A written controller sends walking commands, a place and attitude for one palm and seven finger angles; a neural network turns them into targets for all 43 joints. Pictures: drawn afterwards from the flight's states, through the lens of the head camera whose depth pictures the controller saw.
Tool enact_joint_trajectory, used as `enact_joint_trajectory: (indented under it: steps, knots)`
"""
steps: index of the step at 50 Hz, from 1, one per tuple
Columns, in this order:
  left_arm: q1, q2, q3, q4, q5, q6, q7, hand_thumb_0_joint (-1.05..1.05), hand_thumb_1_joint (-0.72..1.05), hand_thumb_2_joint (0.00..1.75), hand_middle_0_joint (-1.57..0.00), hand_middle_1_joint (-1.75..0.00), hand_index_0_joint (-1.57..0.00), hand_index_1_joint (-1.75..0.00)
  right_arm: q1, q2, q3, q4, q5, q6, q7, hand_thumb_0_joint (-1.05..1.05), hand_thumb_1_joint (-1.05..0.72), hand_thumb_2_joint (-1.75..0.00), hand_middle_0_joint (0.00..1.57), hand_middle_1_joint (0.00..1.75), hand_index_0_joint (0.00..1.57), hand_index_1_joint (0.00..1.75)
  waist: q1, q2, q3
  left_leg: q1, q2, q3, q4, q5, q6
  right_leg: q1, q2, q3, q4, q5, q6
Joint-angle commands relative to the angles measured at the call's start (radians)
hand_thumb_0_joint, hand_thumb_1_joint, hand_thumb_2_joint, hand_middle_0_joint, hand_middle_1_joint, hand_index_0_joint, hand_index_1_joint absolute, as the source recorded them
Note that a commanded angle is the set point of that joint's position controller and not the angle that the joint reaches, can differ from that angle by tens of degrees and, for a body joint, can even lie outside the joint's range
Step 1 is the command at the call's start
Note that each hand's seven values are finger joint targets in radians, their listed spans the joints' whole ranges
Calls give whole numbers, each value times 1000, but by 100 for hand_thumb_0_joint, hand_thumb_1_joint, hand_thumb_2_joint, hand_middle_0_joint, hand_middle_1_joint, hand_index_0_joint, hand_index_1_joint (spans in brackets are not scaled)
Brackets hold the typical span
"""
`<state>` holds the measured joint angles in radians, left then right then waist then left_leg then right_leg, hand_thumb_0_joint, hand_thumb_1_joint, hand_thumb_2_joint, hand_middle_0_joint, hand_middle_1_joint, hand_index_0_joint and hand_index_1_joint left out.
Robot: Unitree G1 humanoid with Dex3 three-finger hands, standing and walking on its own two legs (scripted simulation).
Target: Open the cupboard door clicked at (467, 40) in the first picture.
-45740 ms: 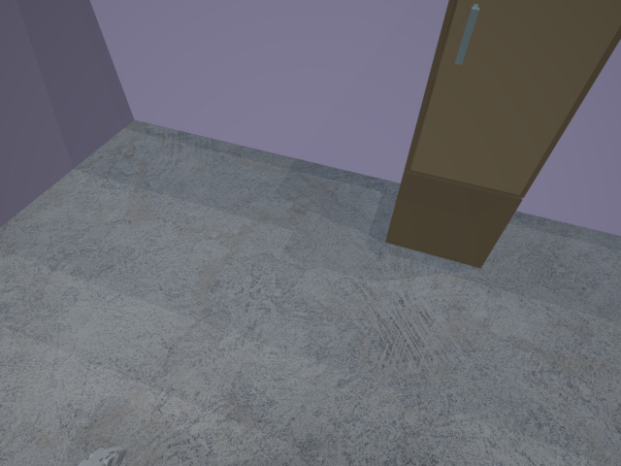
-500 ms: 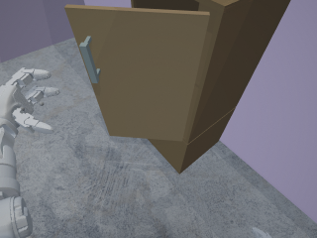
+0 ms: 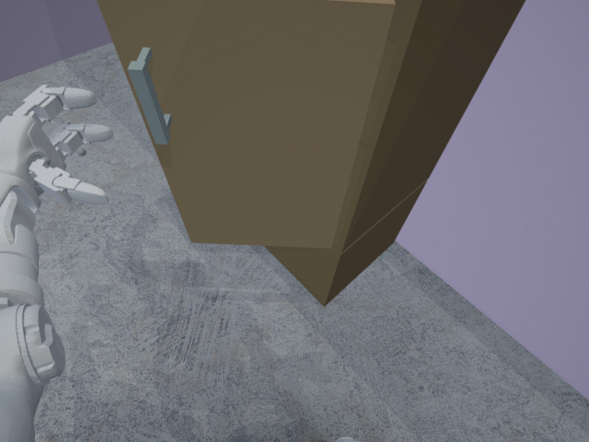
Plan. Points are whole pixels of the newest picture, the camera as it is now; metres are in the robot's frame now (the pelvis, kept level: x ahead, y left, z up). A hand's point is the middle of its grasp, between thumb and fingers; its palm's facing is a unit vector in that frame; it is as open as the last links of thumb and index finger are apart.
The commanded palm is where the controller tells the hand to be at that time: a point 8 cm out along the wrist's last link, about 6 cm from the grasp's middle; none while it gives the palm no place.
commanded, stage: move the hooked fingers beside the handle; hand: left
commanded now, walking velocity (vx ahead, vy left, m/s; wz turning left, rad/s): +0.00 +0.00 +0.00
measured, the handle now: (154, 98) +0.56 +0.20 +0.13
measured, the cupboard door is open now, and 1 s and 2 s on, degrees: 46 46 46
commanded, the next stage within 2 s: slide the fingers in behind the handle in 1.44 s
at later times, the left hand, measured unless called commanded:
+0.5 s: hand (100, 118) +0.51 +0.26 +0.13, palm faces -0.04 -1.00 +0.00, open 14.0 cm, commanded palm +0.49 +0.31 +0.12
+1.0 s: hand (92, 131) +0.49 +0.27 +0.12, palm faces -0.04 -1.00 +0.01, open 14.0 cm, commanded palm +0.49 +0.31 +0.12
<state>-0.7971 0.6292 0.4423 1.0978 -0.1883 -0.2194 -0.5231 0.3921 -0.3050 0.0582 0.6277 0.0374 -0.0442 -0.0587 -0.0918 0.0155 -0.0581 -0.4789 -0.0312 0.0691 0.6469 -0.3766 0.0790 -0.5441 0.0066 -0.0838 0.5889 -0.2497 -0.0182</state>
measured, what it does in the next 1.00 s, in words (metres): stands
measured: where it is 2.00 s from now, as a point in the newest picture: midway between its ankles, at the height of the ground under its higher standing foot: outside the picture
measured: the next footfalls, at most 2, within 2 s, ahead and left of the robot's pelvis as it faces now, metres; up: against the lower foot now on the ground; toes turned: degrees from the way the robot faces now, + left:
none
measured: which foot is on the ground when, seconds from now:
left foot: down 0.00-1.00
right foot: down 0.00-1.00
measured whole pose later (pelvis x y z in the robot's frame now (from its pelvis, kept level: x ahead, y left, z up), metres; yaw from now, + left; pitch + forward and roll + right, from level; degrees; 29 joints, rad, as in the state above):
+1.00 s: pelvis +0.01 +0.00 -0.01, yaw +0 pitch +17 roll -3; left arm -0.95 0.72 0.45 1.23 -0.14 -0.22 -0.53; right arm 0.38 -0.31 0.06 0.60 0.03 0.08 -0.04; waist -0.14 0.01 -0.07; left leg -0.60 -0.01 0.05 0.73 -0.42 0.08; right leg -0.64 0.03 -0.11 0.62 -0.27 -0.02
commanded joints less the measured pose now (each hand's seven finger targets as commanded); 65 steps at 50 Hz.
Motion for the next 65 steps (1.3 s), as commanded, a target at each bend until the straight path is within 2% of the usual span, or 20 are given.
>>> enact_joint_trajectory:
  steps: [1, 4, 8, 13, 16, 17, 21, 28, 32, 35, 38, 42, 45, 48, 51, 55, 58, 62, 64, 65]
  knots:
    - [-500, 354, 60, -155, -14, -81, 6, 0, -50, 30, -30, -120, -30, -120, 110, -190, -72, -57, 0, -12, -18, 0, -90, -90, 20, 30, 20, 30, -24, 83, -355, 179, 60, -140, -52, 512, -88, 136, 8, 56, -8, 264, -13]
    - [-529, 346, 36, -151, 5, -88, 4, 0, -50, 30, -30, -120, -30, -120, 129, -189, -74, -49, -3, 2, -17, 0, -90, -90, 20, 30, 20, 30, -34, 153, -390, 237, 65, -151, -38, 581, -101, 95, 10, 53, -4, 263, -14]
    - [-563, 355, 34, -95, -2, -89, -5, 0, -50, 30, -30, -120, -30, -120, 154, -197, -74, -39, -7, 23, -16, 0, -90, -90, 20, 30, 20, 30, -53, 100, -391, 197, 67, -148, -23, 580, -92, 105, 16, 53, 1, 291, -15]
    - [-605, 352, 27, -89, 5, -94, -6, 0, -50, 30, -30, -120, -30, -120, 178, -198, -78, -29, -13, 47, -11, 0, -90, -90, 20, 30, 20, 30, -63, 160, -415, 245, 75, -162, -5, 652, -103, 51, 21, 46, 7, 292, -16]
    - [-574, 413, 74, -46, 19, -81, 4, 0, -50, 30, -30, -120, -30, -120, 193, -202, -78, -33, -15, 65, -5, 0, -90, -90, 20, 30, 20, 30, -51, 120, -419, 193, 71, -155, -1, 633, -95, 81, 23, 52, 9, 311, -12]
    - [-604, 396, 51, -36, 23, -77, 6, 0, -50, 30, -30, -120, -30, -120, 192, -202, -76, -31, -15, 69, -6, 0, -90, -90, 20, 30, 20, 30, -71, 96, -402, 162, 69, -148, -2, 593, -86, 87, 21, 53, 8, 315, -9]
    - [-630, 433, 58, -15, 52, -72, 17, 0, -50, 30, -30, -120, -30, -120, 211, -203, -74, -38, -17, 88, -5, 0, -90, -90, 20, 30, 20, 30, -74, 128, -409, 138, 64, -142, 9, 577, -80, 84, 22, 58, 15, 323, -10]
    - [-560, 508, 137, -119, 23, -117, -7, 0, -50, 30, -30, -120, -30, -120, 216, -207, -82, -70, -21, 108, 3, 0, -90, -90, 20, 30, 20, 30, -32, 163, -549, 200, 71, -144, 31, 699, -87, 154, 28, 61, 42, 405, -16]
    - [-526, 464, 110, -70, 14, -80, -31, 0, -50, 30, -30, -120, -30, -120, 203, -202, -79, -70, -14, 120, 8, 0, -90, -90, 20, 30, 20, 30, -47, 116, -443, 131, 66, -124, 24, 621, -62, 134, 29, 62, 23, 393, -6]
    - [-514, 468, 112, -106, 13, -71, -38, 0, -50, 30, -30, -120, -30, -120, 201, -201, -83, -76, -14, 125, 9, 0, -90, -90, 20, 30, 20, 30, -37, 168, -453, 179, 69, -132, 28, 691, -74, 110, 31, 57, 25, 399, -9]
    - [-519, 392, 64, -163, -6, -82, -39, 0, -50, 30, -30, -120, -30, -120, 192, -192, -85, -80, -14, 123, 11, 0, -90, -90, 20, 30, 20, 30, -48, 194, -459, 232, 75, -134, 36, 736, -81, 77, 34, 51, 27, 391, -13]
    - [-556, 374, 53, -128, -13, -75, -33, 0, -50, 30, -30, -120, -30, -120, 187, -195, -84, -67, -12, 121, 11, 0, -90, -90, 20, 30, 20, 30, -70, 108, -422, 174, 71, -136, 29, 623, -66, 87, 34, 53, 19, 359, -6]
    - [-610, 357, 18, -106, 2, -69, -26, 0, -50, 30, -30, -120, -30, -120, 174, -193, -76, -58, -10, 117, 5, 0, -90, -90, 20, 30, 20, 30, -84, 163, -393, 178, 68, -139, 30, 591, -72, 43, 31, 53, 21, 321, -9]
    - [-628, 419, 56, -91, 16, -74, -1, 0, -50, 30, -30, -120, -30, -120, 179, -199, -72, -60, -10, 115, -2, 0, -90, -90, 20, 30, 20, 30, -78, 138, -401, 145, 65, -142, 35, 560, -70, 61, 27, 54, 33, 314, -13]
    - [-668, 397, 30, -94, 30, -85, 9, 0, -50, 30, -30, -120, -30, -120, 178, -193, -68, -57, -13, 105, -2, 0, -90, -90, 20, 30, 20, 30, -85, 186, -441, 176, 66, -149, 43, 574, -81, 46, 28, 56, 35, 306, -10]
    - [-675, 431, 60, -92, 27, -99, 12, 0, -50, 30, -30, -120, -30, -120, 183, -196, -69, -57, -15, 103, -2, 0, -90, -90, 20, 30, 20, 30, -80, 173, -497, 201, 71, -158, 53, 619, -88, 62, 31, 55, 45, 327, -10]
    - [-603, 436, 76, -51, 17, -88, 5, 0, -50, 30, -30, -120, -30, -120, 187, -198, -67, -68, -11, 106, -2, 0, -90, -90, 20, 30, 20, 30, -62, 127, -485, 150, 66, -149, 48, 618, -77, 109, 30, 55, 50, 363, -13]
    - [-553, 442, 55, 19, 43, -47, -3, 0, -50, 30, -30, -120, -30, -120, 186, -204, -61, -78, -9, 117, 0, 0, -90, -90, 20, 30, 20, 30, -65, 85, -379, 36, 58, -130, 31, 488, -61, 103, 27, 57, 40, 319, -8]
    - [-573, 491, 87, -24, 45, -59, -2, 0, -50, 30, -30, -120, -30, -120, 191, -206, -62, -84, -10, 121, -4, 0, -90, -90, 20, 30, 20, 30, -54, 107, -417, 47, 57, -132, 31, 513, -63, 125, 26, 59, 49, 341, -11]
    - [-577, 457, 61, -26, 45, -63, -4, 0, -50, 30, -30, -120, -30, -120, 191, -203, -63, -88, -10, 121, -2, 0, -90, -90, 20, 30, 20, 30, -62, 127, -421, 61, 57, -130, 33, 506, -63, 109, 28, 61, 47, 329, -10]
